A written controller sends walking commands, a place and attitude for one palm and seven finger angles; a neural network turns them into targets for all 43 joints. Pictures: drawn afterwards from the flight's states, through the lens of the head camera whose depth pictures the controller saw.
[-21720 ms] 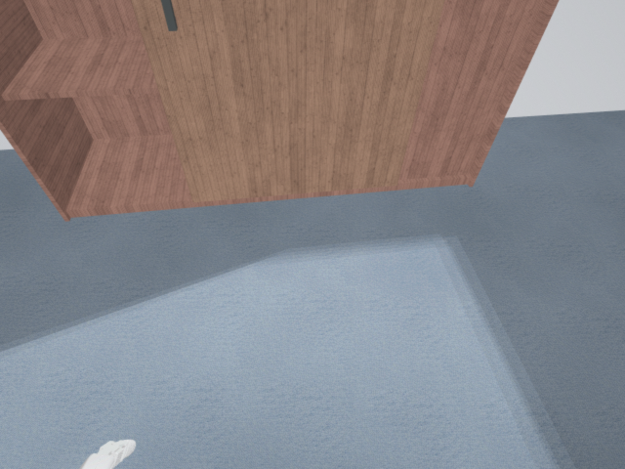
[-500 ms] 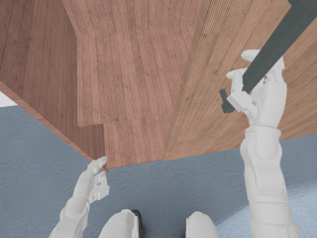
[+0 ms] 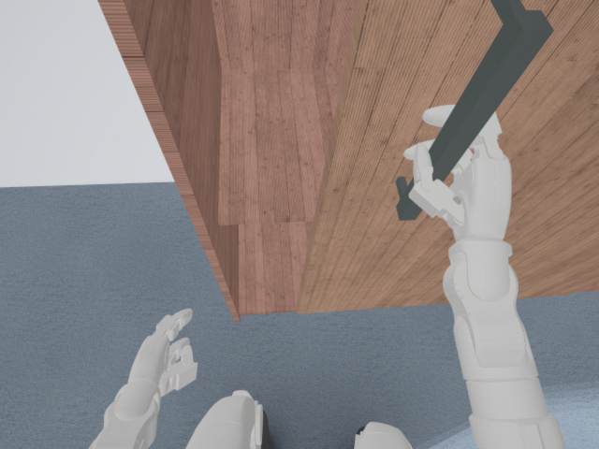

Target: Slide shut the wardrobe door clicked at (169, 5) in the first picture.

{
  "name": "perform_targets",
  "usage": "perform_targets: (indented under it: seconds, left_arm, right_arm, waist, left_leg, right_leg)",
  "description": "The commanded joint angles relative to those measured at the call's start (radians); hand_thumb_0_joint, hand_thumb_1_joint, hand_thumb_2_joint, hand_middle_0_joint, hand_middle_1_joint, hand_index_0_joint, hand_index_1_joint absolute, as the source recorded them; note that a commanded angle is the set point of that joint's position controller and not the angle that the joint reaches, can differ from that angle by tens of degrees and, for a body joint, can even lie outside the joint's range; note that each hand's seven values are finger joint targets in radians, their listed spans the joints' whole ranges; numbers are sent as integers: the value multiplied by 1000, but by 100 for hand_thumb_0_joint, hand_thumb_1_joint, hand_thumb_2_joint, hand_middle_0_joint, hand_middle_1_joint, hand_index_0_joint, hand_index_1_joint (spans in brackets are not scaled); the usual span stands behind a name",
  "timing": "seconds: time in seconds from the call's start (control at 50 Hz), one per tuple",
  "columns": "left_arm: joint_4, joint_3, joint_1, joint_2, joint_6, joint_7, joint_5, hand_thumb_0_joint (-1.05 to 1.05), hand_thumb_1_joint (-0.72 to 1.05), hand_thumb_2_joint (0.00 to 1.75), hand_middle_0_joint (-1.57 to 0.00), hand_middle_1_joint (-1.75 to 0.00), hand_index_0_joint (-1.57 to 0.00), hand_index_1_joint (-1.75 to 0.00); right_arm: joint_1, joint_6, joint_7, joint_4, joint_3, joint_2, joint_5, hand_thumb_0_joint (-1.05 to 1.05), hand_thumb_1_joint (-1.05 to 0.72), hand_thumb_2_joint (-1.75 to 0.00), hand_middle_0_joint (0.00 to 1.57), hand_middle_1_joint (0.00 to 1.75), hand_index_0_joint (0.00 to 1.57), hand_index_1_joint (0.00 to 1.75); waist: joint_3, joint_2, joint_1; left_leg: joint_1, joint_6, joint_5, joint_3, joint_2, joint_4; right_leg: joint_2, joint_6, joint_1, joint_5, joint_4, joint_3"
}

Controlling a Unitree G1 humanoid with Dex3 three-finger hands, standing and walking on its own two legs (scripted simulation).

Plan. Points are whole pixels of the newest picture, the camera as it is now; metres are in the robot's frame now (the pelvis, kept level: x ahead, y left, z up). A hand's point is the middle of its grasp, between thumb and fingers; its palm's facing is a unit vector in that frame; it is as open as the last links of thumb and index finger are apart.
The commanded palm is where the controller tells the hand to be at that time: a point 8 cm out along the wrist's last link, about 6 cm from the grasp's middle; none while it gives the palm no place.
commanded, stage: step sideways, sliding the door along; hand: right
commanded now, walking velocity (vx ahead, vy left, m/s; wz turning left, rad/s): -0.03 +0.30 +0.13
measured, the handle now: (443, 132) +0.42 -0.14 +0.17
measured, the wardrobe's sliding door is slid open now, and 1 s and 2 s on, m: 0.18 0.00 0.00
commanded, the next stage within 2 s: stop walking and hold the door there in 1.42 s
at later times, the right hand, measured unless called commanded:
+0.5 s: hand (310, 188) +0.36 +0.00 +0.14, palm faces +0.15 +0.98 -0.12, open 6.4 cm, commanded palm +0.33 -0.01 +0.14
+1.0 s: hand (237, 183) +0.36 +0.07 +0.15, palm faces +0.34 +0.94 -0.09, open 6.6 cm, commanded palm +0.32 +0.10 +0.14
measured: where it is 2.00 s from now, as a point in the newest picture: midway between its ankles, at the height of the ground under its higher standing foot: outside the picture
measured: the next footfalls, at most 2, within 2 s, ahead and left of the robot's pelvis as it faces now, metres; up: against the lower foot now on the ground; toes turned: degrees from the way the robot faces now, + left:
left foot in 0.04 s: +0.06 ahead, +0.11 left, +0.00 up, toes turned +4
right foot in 0.26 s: +0.00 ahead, -0.12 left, +0.00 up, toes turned -4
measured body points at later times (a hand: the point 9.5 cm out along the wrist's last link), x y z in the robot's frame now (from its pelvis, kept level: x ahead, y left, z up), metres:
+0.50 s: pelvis -0.06 +0.13 +0.00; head -0.01 +0.15 +0.44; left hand +0.08 +0.37 -0.13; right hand +0.34 -0.06 +0.15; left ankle -0.04 +0.18 -0.73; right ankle -0.06 -0.08 -0.70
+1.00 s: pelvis -0.07 +0.27 -0.01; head -0.02 +0.28 +0.43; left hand +0.06 +0.49 -0.14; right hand +0.34 +0.02 +0.15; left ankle -0.05 +0.41 -0.73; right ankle -0.08 +0.04 -0.71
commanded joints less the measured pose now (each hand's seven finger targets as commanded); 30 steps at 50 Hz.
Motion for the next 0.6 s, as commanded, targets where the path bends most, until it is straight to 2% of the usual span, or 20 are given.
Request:
perform_targets:
  seconds: [0.0, 0.02, 0.04, 0.06, 0.08, 0.1, 0.14, 0.18, 0.2, 0.24, 0.26, 0.28, 0.34, 0.38, 0.4, 0.42, 0.44, 0.48, 0.52, 0.58]
  left_arm:
    - [-139, 18, -40, 91, -22, -3, -35, 0, 90, 90, -20, -30, -20, -30]
    - [-150, 8, -40, 68, -16, 2, -49, 0, 90, 90, -20, -30, -20, -30]
    - [-148, 0, -44, 43, -14, 15, -48, 0, 90, 90, -20, -30, -20, -30]
    - [-121, 28, -31, 82, -18, 27, -37, 0, 90, 90, -20, -30, -20, -30]
    - [-96, 33, -12, 85, -25, 31, -18, 0, 90, 90, -20, -30, -20, -30]
    - [-98, 10, -24, 58, -37, 32, -14, 0, 90, 90, -20, -30, -20, -30]
    - [-73, 2, -27, 62, -36, 41, -9, 0, 90, 90, -20, -30, -20, -30]
    - [-65, 9, -17, 83, -24, 52, -11, 0, 90, 90, -20, -30, -20, -30]
    - [-73, 15, -9, 90, -22, 53, -14, 0, 90, 90, -20, -30, -20, -30]
    - [-90, 29, -33, 133, -14, 36, -14, 0, 90, 90, -20, -30, -20, -30]
    - [-91, 18, -35, 125, 3, 26, -13, 0, 90, 90, -20, -30, -20, -30]
    - [-87, 16, -46, 107, 9, 29, 3, 0, 90, 90, -20, -30, -20, -30]
    - [-74, 17, 9, 139, 23, 19, -14, 0, 90, 90, -20, -30, -20, -30]
    - [-89, 8, 26, 132, 30, 26, -38, 0, 90, 90, -20, -30, -20, -30]
    - [-87, 3, 28, 113, 29, 33, -49, 0, 90, 90, -20, -30, -20, -30]
    - [-75, 10, 39, 108, 25, 43, -47, 0, 90, 90, -20, -30, -20, -30]
    - [-49, 25, 39, 136, 20, 47, -32, 0, 90, 90, -20, -30, -20, -30]
    - [-31, 3, 45, 100, 5, 51, -17, 0, 90, 90, -20, -30, -20, -30]
    - [-4, -9, 62, 106, 8, 59, -13, 0, 90, 90, -20, -30, -20, -30]
    - [-8, 0, 87, 133, 14, 69, -13, 0, 90, 90, -20, -30, -20, -30]
  right_arm:
    - [-424, -98, 80, -272, 117, -3, -49, 0, -90, -90, 45, 140, 45, 140]
    - [-458, -94, 86, -292, 119, -17, -44, 0, -90, -90, 45, 140, 45, 140]
    - [-470, -87, 84, -289, 110, -40, -33, 0, -90, -90, 45, 140, 45, 140]
    - [-372, -72, 74, -237, 85, -70, -17, 0, -90, -90, 45, 140, 45, 140]
    - [-356, -72, 66, -225, 43, -95, -13, 0, -90, -90, 45, 140, 45, 140]
    - [-408, -86, 63, -317, 69, -62, -4, 0, -90, -90, 45, 140, 45, 140]
    - [-416, -102, 37, -302, -2, -116, -3, 0, -90, -90, 45, 140, 45, 140]
    - [-408, -97, 32, -253, -30, -149, -2, 0, -90, -90, 45, 140, 45, 140]
    - [-429, -95, 41, -248, -6, -134, 3, 0, -90, -90, 45, 140, 45, 140]
    - [-419, -83, 65, -175, -4, -102, 16, 0, -90, -90, 45, 140, 45, 140]
    - [-399, -68, 76, -115, 18, -70, 13, 0, -90, -90, 45, 140, 45, 140]
    - [-442, -63, 83, -100, 8, -79, -3, 0, -90, -90, 45, 140, 45, 140]
    - [-529, -40, 93, -19, 50, -31, 1, 0, -90, -90, 45, 140, 45, 140]
    - [-589, -29, 98, 32, 71, -11, 0, 0, -90, -90, 45, 140, 45, 140]
    - [-638, -24, 96, 30, 71, -29, 0, 0, -90, -90, 45, 140, 45, 140]
    - [-627, -16, 89, 59, 61, -44, 12, 0, -90, -90, 45, 140, 45, 140]
    - [-596, -14, 79, 114, 22, -86, 11, 0, -90, -90, 45, 140, 45, 140]
    - [-647, -31, 79, 77, 56, -42, 23, 0, -90, -90, 45, 140, 45, 140]
    - [-664, -47, 59, 110, 21, -66, 16, 0, -90, -90, 45, 140, 45, 140]
    - [-639, -43, 57, 148, 5, -104, 17, 0, -90, -90, 45, 140, 45, 140]
  waist:
    - [-550, -81, 90]
    - [-555, 37, 102]
    - [-559, 204, 120]
    - [-579, 322, 104]
    - [-585, 311, 86]
    - [-613, 269, 93]
    - [-655, 219, 91]
    - [-683, 208, 93]
    - [-695, 180, 102]
    - [-635, -120, 73]
    - [-571, -221, 61]
    - [-513, -299, 62]
    - [-537, -161, 71]
    - [-553, -20, 84]
    - [-554, 84, 107]
    - [-586, 260, 115]
    - [-578, 303, 94]
    - [-574, 153, 91]
    - [-607, 148, 92]
    - [-611, 139, 90]
  left_leg:
    - [207, -3, 265, -27, 67, -241]
    - [239, 17, 573, -87, 108, -322]
    - [315, 84, 931, -251, 224, -337]
    - [333, 144, 1118, -399, 284, -349]
    - [359, 153, 1140, -402, 300, -336]
    - [438, 165, 1160, -366, 296, -303]
    - [517, 155, 1170, -310, 261, -267]
    - [483, 107, 1048, -252, 215, -224]
    - [391, 72, 922, -238, 197, -201]
    - [156, -15, 293, -169, 64, -53]
    - [100, -28, -1, -111, 43, 19]
    - [96, -15, -53, -98, 56, 89]
    - [189, 7, 47, -60, 68, -96]
    - [268, 9, 234, -22, 51, -312]
    - [282, 38, 413, -96, 100, -394]
    - [358, 118, 687, -295, 211, -425]
    - [374, 160, 818, -406, 267, -435]
    - [402, 199, 772, -361, 273, -408]
    - [478, 213, 764, -299, 252, -374]
    - [384, 133, 629, -213, 172, -296]
  right_leg:
    - [-163, -216, 226, 614, 182, 12]
    - [-73, -182, 175, 446, 259, -2]
    - [24, -118, 32, 42, 311, -2]
    - [116, -98, -45, -236, 400, 53]
    - [131, -109, -103, -307, 457, 110]
    - [134, -110, -138, -311, 404, 136]
    - [144, -113, -105, -235, 192, 105]
    - [124, -123, 31, 9, -38, 58]
    - [67, -144, 161, 211, -108, 70]
    - [-231, -294, 219, 586, -156, 310]
    - [-293, -331, 176, 610, -180, 302]
    - [-300, -342, 100, 606, -168, 251]
    - [-235, -271, 124, 589, 15, 149]
    - [-110, -211, 92, 405, 146, 93]
    - [-8, -169, 56, 242, 215, 39]
    - [115, -135, -64, -48, 322, 28]
    - [169, -135, -152, -231, 460, 93]
    - [171, -145, -203, -271, 477, 139]
    - [169, -141, -176, -216, 251, 105]
    - [159, -152, 55, 79, -132, 32]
